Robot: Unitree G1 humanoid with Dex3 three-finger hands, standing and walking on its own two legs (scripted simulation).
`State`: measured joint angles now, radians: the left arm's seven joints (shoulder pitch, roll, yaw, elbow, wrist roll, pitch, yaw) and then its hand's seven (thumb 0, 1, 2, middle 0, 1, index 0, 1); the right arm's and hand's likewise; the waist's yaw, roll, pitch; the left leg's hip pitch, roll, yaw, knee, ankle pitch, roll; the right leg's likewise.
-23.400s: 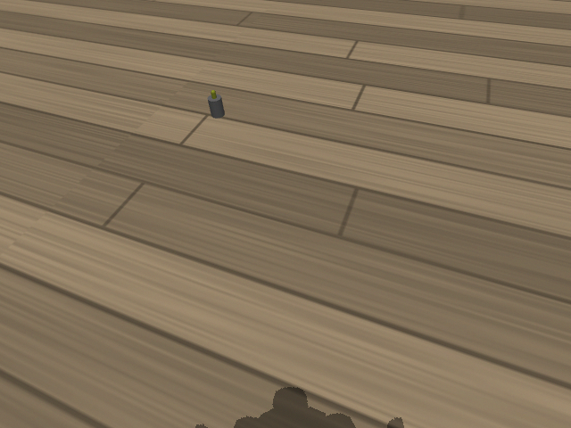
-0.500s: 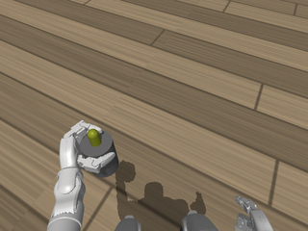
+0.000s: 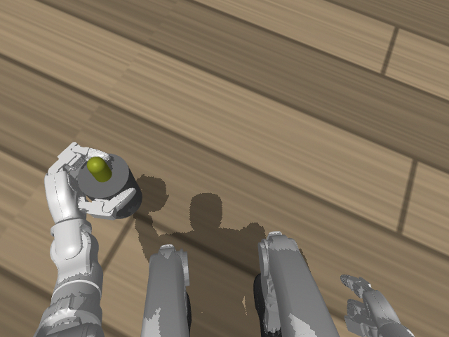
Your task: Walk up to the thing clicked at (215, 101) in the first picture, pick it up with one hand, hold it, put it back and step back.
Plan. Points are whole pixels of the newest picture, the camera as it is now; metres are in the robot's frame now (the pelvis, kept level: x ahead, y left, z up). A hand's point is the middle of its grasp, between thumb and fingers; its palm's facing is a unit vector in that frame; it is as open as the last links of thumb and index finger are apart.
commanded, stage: crouch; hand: left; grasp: from the side
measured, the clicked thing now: (109, 183) +0.40 +0.21 -0.07
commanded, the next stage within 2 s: lower in 1.14 s
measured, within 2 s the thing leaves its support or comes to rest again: neither
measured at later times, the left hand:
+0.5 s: hand (122, 201) +0.40 +0.23 -0.22, palm faces +0.22 -0.97 -0.06, open 9.3 cm
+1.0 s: hand (128, 206) +0.41 +0.24 -0.30, palm faces +0.18 -0.98 -0.06, open 9.3 cm
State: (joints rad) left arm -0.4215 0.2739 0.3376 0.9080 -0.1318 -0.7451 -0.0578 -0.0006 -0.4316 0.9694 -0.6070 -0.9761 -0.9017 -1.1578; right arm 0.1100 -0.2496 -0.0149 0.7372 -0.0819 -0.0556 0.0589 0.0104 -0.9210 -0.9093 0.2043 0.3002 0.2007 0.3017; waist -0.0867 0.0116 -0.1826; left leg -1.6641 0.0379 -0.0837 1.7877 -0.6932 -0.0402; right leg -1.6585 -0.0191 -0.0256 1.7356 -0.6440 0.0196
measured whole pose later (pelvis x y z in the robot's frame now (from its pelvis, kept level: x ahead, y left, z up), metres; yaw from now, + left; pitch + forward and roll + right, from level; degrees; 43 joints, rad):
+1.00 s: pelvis -0.05 +0.01 -0.21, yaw -4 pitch +26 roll -8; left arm -0.62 0.51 0.51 1.12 -0.05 -0.79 -0.11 0.00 -0.45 1.00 -0.61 -0.98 -0.91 -1.16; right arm 0.04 -0.32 0.14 0.75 -0.18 -0.01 0.10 0.01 -0.94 -0.91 0.21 0.30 0.20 0.30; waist -0.19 -0.06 0.04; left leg -2.25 -0.02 -0.19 2.47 -0.69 -0.05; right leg -2.19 -0.01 -0.06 2.35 -0.62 0.06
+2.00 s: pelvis -0.05 +0.03 -0.24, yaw -10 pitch +17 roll -15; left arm -0.66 0.74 0.56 1.36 -0.02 -0.99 0.03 0.00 -0.45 1.00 -0.62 -0.97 -0.91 -1.15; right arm -0.12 -0.37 0.39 0.64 -0.31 0.01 0.15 0.00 -0.94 -0.91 0.21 0.30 0.20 0.30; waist -0.26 -0.20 0.27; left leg -2.23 -0.03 -0.32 2.63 -0.71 -0.03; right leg -2.12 0.04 -0.15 2.39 -0.59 0.07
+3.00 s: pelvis -0.06 +0.04 -0.24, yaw -13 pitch +13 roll -18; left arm -0.70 0.82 0.53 1.47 -0.05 -1.12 0.03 0.00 -0.60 0.07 -0.16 -0.07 -0.16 -0.09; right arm -0.14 -0.37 0.49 0.59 -0.35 0.02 0.16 0.00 -0.91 -0.90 0.21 0.30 0.21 0.30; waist -0.26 -0.25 0.29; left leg -2.21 -0.01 -0.36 2.65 -0.71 -0.01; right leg -2.09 0.07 -0.19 2.36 -0.56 0.07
